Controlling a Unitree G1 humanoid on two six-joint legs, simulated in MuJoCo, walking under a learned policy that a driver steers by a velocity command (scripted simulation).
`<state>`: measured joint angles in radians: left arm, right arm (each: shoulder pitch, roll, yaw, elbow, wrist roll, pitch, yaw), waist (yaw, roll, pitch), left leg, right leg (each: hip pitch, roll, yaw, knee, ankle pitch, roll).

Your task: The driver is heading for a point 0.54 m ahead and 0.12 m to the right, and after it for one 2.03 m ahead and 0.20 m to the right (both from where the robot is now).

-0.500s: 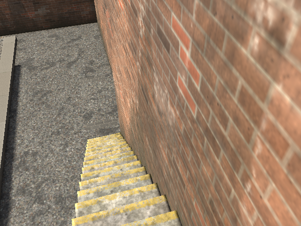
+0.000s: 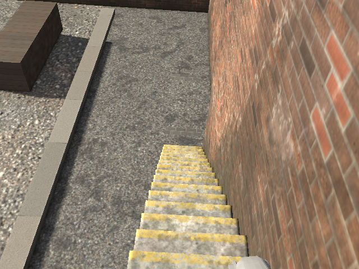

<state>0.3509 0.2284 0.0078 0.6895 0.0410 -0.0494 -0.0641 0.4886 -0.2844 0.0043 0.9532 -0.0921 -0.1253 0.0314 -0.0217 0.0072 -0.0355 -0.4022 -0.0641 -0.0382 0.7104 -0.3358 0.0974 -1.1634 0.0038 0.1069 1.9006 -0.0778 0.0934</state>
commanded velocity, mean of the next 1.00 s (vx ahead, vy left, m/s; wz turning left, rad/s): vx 0.42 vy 0.00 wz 0.07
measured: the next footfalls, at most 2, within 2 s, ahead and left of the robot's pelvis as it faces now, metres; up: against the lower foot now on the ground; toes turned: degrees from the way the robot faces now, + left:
right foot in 0.54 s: +0.25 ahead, -0.28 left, -0.20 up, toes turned -1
left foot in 0.96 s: +0.52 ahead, -0.01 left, -0.41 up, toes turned +6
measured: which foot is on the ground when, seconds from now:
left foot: down 0.00-0.56, up 0.58-0.94, down 0.96-1.00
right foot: up 0.00-0.52, down 0.54-0.96, up 0.98-1.00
